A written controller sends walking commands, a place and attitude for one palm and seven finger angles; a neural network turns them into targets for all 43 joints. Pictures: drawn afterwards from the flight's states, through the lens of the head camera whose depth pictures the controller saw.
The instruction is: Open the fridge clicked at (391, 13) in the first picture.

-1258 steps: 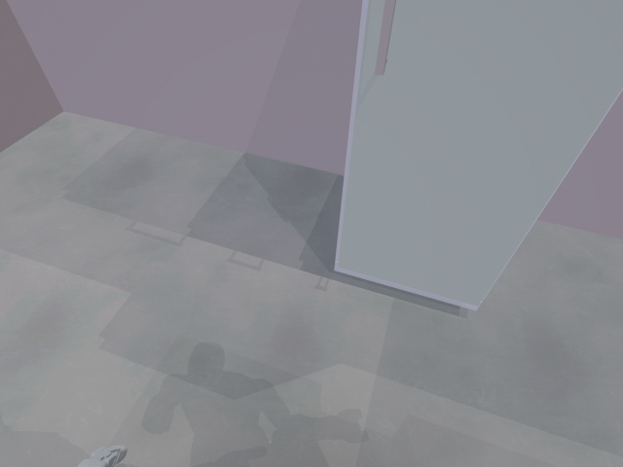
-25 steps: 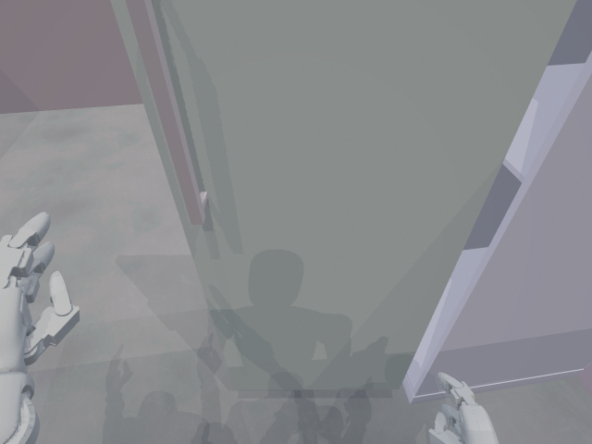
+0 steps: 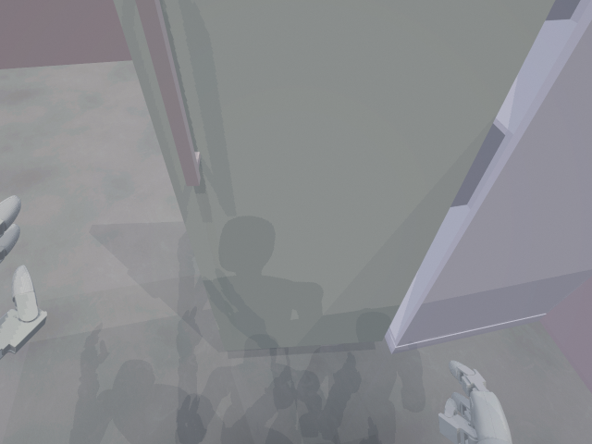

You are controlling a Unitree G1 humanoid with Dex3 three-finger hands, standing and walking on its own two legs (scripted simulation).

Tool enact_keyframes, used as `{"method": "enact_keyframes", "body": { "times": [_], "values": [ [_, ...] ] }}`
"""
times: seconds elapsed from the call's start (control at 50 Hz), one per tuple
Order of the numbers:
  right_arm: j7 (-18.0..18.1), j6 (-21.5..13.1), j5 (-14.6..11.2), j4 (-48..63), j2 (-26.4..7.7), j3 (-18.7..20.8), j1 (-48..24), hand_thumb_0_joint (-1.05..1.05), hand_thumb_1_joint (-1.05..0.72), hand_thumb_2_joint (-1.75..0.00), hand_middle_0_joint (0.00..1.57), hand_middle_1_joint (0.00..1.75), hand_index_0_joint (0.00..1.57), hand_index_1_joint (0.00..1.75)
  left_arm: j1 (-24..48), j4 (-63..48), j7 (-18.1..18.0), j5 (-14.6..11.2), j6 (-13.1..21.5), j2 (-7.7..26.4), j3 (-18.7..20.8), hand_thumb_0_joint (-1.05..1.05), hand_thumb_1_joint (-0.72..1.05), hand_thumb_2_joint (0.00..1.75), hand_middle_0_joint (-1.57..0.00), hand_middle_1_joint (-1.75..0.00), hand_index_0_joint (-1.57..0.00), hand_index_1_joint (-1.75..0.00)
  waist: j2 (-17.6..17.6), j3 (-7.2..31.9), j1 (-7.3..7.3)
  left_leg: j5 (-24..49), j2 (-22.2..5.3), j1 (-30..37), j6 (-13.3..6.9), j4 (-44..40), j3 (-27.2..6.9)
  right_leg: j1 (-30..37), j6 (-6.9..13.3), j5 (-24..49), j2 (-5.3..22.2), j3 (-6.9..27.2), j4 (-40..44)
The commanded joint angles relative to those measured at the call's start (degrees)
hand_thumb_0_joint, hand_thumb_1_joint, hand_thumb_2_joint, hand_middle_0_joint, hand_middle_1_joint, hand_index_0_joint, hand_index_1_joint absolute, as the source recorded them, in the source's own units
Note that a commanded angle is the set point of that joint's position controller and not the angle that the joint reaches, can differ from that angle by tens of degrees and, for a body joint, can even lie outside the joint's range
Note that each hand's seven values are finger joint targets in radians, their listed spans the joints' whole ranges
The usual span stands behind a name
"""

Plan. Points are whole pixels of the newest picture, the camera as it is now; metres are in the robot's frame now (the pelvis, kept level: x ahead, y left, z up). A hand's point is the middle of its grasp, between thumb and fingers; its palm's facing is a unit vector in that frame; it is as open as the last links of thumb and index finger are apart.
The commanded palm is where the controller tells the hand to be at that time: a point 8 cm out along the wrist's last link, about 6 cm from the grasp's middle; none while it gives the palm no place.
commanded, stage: step back with the hand held close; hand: left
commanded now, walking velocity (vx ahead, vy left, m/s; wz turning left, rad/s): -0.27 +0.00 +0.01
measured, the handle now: (170, 69) +0.46 +0.20 +0.27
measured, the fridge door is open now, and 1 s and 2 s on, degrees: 82 82 82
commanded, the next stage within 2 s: stop stepping back and stand still in 0.62 s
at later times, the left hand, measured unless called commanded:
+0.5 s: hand out of the picture +0.08 +0.33 +0.17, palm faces +0.60 -0.73 -0.34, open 7.4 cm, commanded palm -0.01 +0.34 +0.18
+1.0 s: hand out of the picture -0.01 +0.33 +0.16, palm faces +0.45 -0.84 -0.30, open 7.4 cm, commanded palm -0.10 +0.36 +0.18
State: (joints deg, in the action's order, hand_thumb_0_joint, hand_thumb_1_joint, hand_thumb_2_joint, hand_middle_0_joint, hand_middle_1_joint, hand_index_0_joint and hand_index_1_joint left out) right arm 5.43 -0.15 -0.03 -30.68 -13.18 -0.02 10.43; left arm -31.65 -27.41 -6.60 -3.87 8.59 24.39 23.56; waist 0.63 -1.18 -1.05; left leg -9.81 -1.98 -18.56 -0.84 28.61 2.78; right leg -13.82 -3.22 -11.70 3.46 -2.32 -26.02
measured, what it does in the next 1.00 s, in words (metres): walks backwards: right foot, then left foot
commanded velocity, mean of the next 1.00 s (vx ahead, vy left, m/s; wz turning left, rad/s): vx -0.16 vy -0.04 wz -0.09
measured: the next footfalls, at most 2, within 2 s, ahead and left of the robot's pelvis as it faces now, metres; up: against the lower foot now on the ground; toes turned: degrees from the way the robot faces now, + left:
right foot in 0.68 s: -0.19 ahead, -0.09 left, +0.00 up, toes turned +4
left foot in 0.86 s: -0.11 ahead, +0.14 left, +0.00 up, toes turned +6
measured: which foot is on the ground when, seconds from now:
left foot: down 0.00-0.66, up 0.68-0.84, down 0.86-1.00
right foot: down 0.00-0.42, up 0.44-0.66, down 0.68-0.88, up 0.90-1.00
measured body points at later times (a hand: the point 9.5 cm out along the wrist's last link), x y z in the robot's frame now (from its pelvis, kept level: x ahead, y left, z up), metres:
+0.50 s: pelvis -0.11 +0.03 -0.02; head -0.11 +0.05 +0.43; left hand +0.04 +0.36 +0.18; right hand +0.10 -0.19 -0.08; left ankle +0.06 +0.11 -0.73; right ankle -0.06 -0.14 -0.68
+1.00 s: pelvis -0.24 +0.06 +0.00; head -0.24 +0.09 +0.45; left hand -0.04 +0.37 +0.17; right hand -0.05 -0.16 -0.05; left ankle -0.15 +0.14 -0.74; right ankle -0.24 -0.07 -0.70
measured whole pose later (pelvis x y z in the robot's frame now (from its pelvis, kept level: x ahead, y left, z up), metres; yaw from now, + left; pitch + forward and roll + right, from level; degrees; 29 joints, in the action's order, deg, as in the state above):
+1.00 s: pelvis -0.24 +0.06 +0.00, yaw +1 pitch -2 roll -1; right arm 2.5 -9.5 0.7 -34.4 -9.3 -1.7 10.7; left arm -21.7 -24.1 -8.3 -3.4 8.2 22.0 23.0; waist -4.1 -1.9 1.0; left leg -6.7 -0.5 -17.5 -2.3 25.6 5.1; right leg -20.7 -0.3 -25.1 -2.9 2.0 -49.4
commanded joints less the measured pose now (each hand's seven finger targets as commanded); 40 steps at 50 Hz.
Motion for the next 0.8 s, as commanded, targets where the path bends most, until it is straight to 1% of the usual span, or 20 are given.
{"method": "enact_keyframes", "body": {
  "times": [0.0, 0.08, 0.14, 0.22, 0.28, 0.32, 0.36, 0.4, 0.42, 0.48, 0.56, 0.6, 0.62, 0.64, 0.66, 0.68, 0.7, 0.72, 0.74, 0.78],
  "values": [
    [0.5, -4.0, 0.0, 9.1, -7.4, 2.5, -4.8, 0.0, -0.9, -0.9, 0.2, 0.3, 0.2, 0.3, 4.8, -10.2, -2.1, 0.8, 4.7, 8.4, 7.2, 0.0, 0.9, 0.9, -0.2, -0.3, -0.2, -0.3, 5.0, 4.5, 0.09, -11.9, -2.7, -5.6, -2.1, -9.6, -5.3, 3.5, 1.8, -2.9, -1.9, 1.4, 2.1],
    [0.5, -5.8, -0.1, 9.2, -8.2, 2.9, -4.7, 0.0, -0.9, -0.9, 0.2, 0.3, 0.2, 0.3, 6.4, -11.0, -2.3, 2.5, 6.4, 7.3, 7.0, 0.0, 0.9, 0.9, -0.2, -0.3, -0.2, -0.3, 9.6, 3.8, -0.38, -27.4, -4.8, -17.7, -4.0, -14.1, -9.2, 10.4, 2.0, -8.6, -4.3, 1.0, -3.9],
    [0.1, -7.2, -0.1, 9.1, -7.6, 3.1, -4.1, 0.0, -0.9, -0.9, 0.2, 0.3, 0.2, 0.3, 4.3, -12.5, -2.2, 2.7, 7.5, 8.2, 8.1, 0.0, 0.9, 0.9, -0.2, -0.3, -0.2, -0.3, 9.6, 5.9, -0.5, -27.6, -4.6, -16.7, -3.8, -13.6, -10.5, 9.8, 2.8, -7.8, -5.3, 1.4, -5.1],
    [-0.1, -8.7, 0.6, 7.8, -6.8, 3.2, -2.9, 0.0, -0.9, -0.9, 0.2, 0.3, 0.2, 0.3, 2.4, -15.2, -2.3, 2.1, 9.0, 11.1, 10.6, 0.0, 0.9, 0.9, -0.2, -0.3, -0.2, -0.3, 3.1, 7.6, 0.03, -20.0, -1.1, -6.7, -2.0, -3.7, -6.8, -1.3, 4.6, -10.3, -2.0, 7.3, 2.7],
    [-0.2, -8.5, 0.8, 4.2, -5.9, 3.0, -1.0, 0.0, -0.9, -0.9, 0.2, 0.3, 0.2, 0.3, 5.0, -13.3, -3.0, 1.8, 9.3, 9.5, 8.1, 0.0, 0.9, 0.9, -0.2, -0.3, -0.2, -0.3, -5.3, 4.6, 1.07, -15.0, 2.1, 6.7, 0.9, 13.6, -3.1, -23.0, 8.3, -25.3, 5.7, 15.0, 12.7],
    [-0.1, -8.5, 1.1, 2.5, -5.8, 3.0, -0.4, 0.0, -0.9, -0.9, 0.2, 0.3, 0.2, 0.3, 9.6, -12.3, -3.4, 2.0, 8.8, 8.5, 6.1, 0.0, 0.9, 0.9, -0.2, -0.3, -0.2, -0.3, -7.3, 3.3, 2.04, -12.7, 1.8, 12.0, 1.1, 16.0, -3.0, -29.4, 8.1, -23.9, 6.7, 13.6, 12.6],
    [0.5, -9.0, 0.6, 3.1, -6.8, 2.6, -0.9, 0.0, -0.9, -0.9, 0.2, 0.3, 0.2, 0.3, 14.6, -11.0, -3.5, 2.1, 8.8, 8.4, 5.1, 0.0, 0.9, 0.9, -0.2, -0.3, -0.2, -0.3, -1.9, 0.7, 2.41, -15.8, -1.1, 8.2, -0.3, 4.7, -7.4, -27.7, 4.7, -21.6, 1.6, 7.8, 4.8],
    [1.3, -10.6, 0.5, 4.5, -9.0, 2.6, -3.6, 0.0, -0.9, -0.9, 0.2, 0.3, 0.2, 0.3, 16.8, -10.5, -3.5, 2.4, 9.0, 7.1, 5.5, 0.0, 0.9, 0.9, -0.2, -0.3, -0.2, -0.3, 18.8, 1.3, 1.67, -42.3, -14.5, -15.8, -6.0, -22.1, -26.3, -7.6, 0.8, -16.0, -9.2, 1.4, -24.9],
    [1.3, -11.3, 1.0, 4.9, -8.4, 3.0, -4.8, 0.0, -0.9, -0.9, 0.2, 0.3, 0.2, 0.3, 20.2, -12.0, -3.7, 3.4, 9.1, 9.1, 6.8, 0.0, 0.9, 0.9, -0.2, -0.3, -0.2, -0.3, 23.2, 3.6, 1.06, -45.2, -19.2, -25.5, -8.4, -28.6, -32.1, 2.1, 0.9, -14.7, -11.6, 3.0, -43.3],
    [-1.3, -11.9, 0.5, 3.4, -7.4, 5.4, -4.7, 0.0, -0.9, -0.9, 0.2, 0.3, 0.2, 0.3, 17.4, -12.7, -2.6, 2.4, 9.9, 10.5, 8.7, 0.0, 0.9, 0.9, -0.2, -0.3, -0.2, -0.3, 9.8, 10.1, -1.26, -26.8, -13.8, -12.5, -5.3, -20.5, -16.6, -1.6, 2.6, -17.2, -11.3, 1.7, -46.4],
    [-4.1, -11.2, -0.4, 4.6, -4.4, 4.4, -6.5, 0.0, -0.9, -0.9, 0.2, 0.3, 0.2, 0.3, 4.0, -17.8, -2.1, 0.0, 8.3, 8.5, 6.8, 0.0, 0.9, 0.9, -0.2, -0.3, -0.2, -0.3, 16.4, 14.9, -2.0, -20.7, -10.2, -2.0, 0.6, -20.4, -5.9, 1.2, 5.2, -21.9, -10.2, -5.4, -23.5],
    [-4.0, -10.3, 0.0, 4.3, -3.6, 3.8, -6.2, 0.0, -0.9, -0.9, 0.2, 0.3, 0.2, 0.3, 4.7, -18.9, -1.9, -1.3, 8.3, 10.7, 8.6, 0.0, 0.9, 0.9, -0.2, -0.3, -0.2, -0.3, 14.7, 13.1, -1.72, -15.3, -9.7, -0.2, 5.0, -13.5, -2.4, 1.6, 7.6, -23.8, -7.1, -2.9, -1.1],
    [-3.8, -9.8, 0.1, 2.9, -3.1, 3.8, -4.3, 0.0, -0.9, -0.9, 0.2, 0.3, 0.2, 0.3, 5.0, -19.0, -1.9, -0.9, 8.7, 12.5, 9.6, 0.0, 0.9, 0.9, -0.2, -0.3, -0.2, -0.3, 6.3, 12.1, -0.78, -10.2, -5.5, 6.3, 6.3, 0.3, 2.8, -5.9, 9.7, -21.5, -0.2, 4.4, 11.3],
    [-3.4, -9.1, 0.0, 1.9, -2.5, 3.4, -4.7, 0.0, -0.9, -0.9, 0.2, 0.3, 0.2, 0.3, 6.6, -18.9, -2.2, -0.4, 9.5, 12.9, 8.9, 0.0, 0.9, 0.9, -0.2, -0.3, -0.2, -0.3, -7.9, 7.7, -0.75, -9.3, -1.8, 5.8, 7.0, 21.2, 1.6, -16.8, 13.6, -16.4, 13.3, 23.8, 19.9],
    [-3.2, -8.5, 0.7, 1.8, -3.0, 3.0, -6.7, 0.0, -0.9, -0.9, 0.2, 0.3, 0.2, 0.3, 9.5, -18.8, -2.5, 0.2, 10.2, 15.2, 9.2, 0.0, 0.9, 0.9, -0.2, -0.3, -0.2, -0.3, -12.0, 1.9, -1.64, -16.3, 1.4, -6.4, 6.1, 38.3, -2.5, -18.5, 17.0, -4.8, 21.3, 31.5, 21.0],
    [-2.9, -8.8, 1.8, 2.1, -2.1, 1.7, -5.1, 0.0, -0.9, -0.9, 0.2, 0.3, 0.2, 0.3, 11.5, -19.4, -3.8, 0.4, 10.7, 16.7, 12.2, 0.0, 0.9, 0.9, -0.2, -0.3, -0.2, -0.3, -9.1, 3.5, -1.84, -18.7, 1.8, -12.9, 6.0, 41.8, -3.1, -11.6, 16.3, 17.5, 19.8, 22.7, 14.9],
    [-2.7, -8.9, 1.3, 2.2, -2.2, 0.9, -4.5, 0.0, -0.9, -0.9, 0.2, 0.3, 0.2, 0.3, 11.7, -12.1, -2.5, 0.7, 9.0, 12.2, 7.9, 0.0, 0.9, 0.9, -0.2, -0.3, -0.2, -0.3, -11.4, 6.8, -1.88, -15.0, 0.2, -11.4, 4.7, 39.2, -5.1, -8.8, 13.5, 17.6, 14.7, 16.6, 10.8],
    [-2.3, -9.2, 0.0, 3.3, -3.3, 1.8, -6.3, 0.0, -0.9, -0.9, 0.2, 0.3, 0.2, 0.3, 18.3, -13.3, -0.5, 0.8, 8.1, 10.5, 4.1, 0.0, 0.9, 0.9, -0.2, -0.3, -0.2, -0.3, -15.3, 5.5, -0.01, -12.0, 1.2, -8.7, 4.1, 33.0, -3.4, -6.8, 11.1, 19.3, 9.2, 16.2, 8.1],
    [-0.9, -9.5, -0.1, 2.5, -4.3, 2.1, -5.2, 0.0, -0.9, -0.9, 0.2, 0.3, 0.2, 0.3, 14.6, -5.2, -1.3, 0.9, 6.4, 10.2, 6.4, 0.0, 0.9, 0.9, -0.2, -0.3, -0.2, -0.3, -14.9, 0.6, 0.69, -11.0, -1.3, -5.5, 3.0, 23.0, -2.8, -6.5, 11.0, 26.8, 9.7, 14.8, 5.2],
    [0.2, -9.1, 0.1, 1.4, -4.8, 1.4, -3.7, 0.0, -0.9, -0.9, 0.2, 0.3, 0.2, 0.3, 15.3, -0.5, -1.5, 1.4, 4.8, 7.7, 4.0, 0.0, 0.9, 0.9, -0.2, -0.3, -0.2, -0.3, -4.7, 2.0, 1.14, -4.3, 0.6, 3.8, 1.2, 4.2, 0.2, -5.3, 8.3, 24.8, 6.1, 9.3, -0.7]
  ]
}}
